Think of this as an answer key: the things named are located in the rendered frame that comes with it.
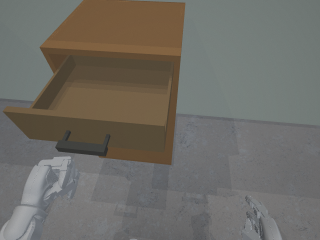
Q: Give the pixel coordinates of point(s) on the right robot hand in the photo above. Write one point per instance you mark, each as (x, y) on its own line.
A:
(265, 226)

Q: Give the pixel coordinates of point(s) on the drawer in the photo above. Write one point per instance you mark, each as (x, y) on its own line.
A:
(90, 96)

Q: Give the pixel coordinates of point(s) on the left robot hand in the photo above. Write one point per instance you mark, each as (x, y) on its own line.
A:
(58, 173)

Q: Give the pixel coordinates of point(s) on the handle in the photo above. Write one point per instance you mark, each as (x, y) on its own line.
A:
(82, 147)

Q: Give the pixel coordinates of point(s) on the left robot forearm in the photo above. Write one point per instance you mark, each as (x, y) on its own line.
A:
(26, 223)

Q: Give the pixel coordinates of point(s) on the cabinet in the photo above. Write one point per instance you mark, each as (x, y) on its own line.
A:
(126, 29)

